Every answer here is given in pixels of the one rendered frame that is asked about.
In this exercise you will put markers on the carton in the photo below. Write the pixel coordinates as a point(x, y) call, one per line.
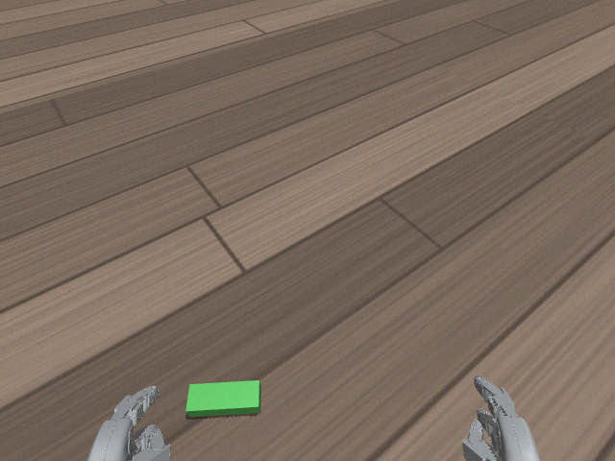
point(223, 398)

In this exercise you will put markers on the right robot hand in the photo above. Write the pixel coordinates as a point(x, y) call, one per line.
point(510, 434)

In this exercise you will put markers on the left robot hand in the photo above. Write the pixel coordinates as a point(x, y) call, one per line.
point(115, 440)

